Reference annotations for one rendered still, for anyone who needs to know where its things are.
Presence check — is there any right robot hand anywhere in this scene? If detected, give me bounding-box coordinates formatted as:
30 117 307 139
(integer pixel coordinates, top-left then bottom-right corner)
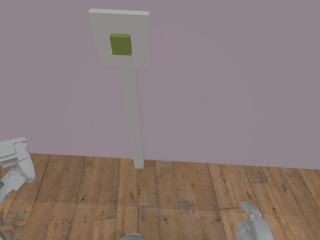
235 201 274 240

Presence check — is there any button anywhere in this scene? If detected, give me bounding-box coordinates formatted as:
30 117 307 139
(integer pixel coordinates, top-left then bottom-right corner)
109 33 132 56

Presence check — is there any left robot hand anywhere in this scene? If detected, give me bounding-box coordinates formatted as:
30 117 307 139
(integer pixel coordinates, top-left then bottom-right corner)
0 137 36 205

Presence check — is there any panel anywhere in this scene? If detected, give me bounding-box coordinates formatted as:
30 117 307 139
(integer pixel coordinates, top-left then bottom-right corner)
88 8 151 169

